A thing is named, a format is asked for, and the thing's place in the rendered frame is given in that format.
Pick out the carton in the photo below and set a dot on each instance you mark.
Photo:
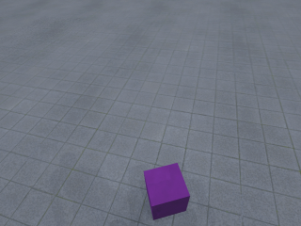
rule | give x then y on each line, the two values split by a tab
167	191

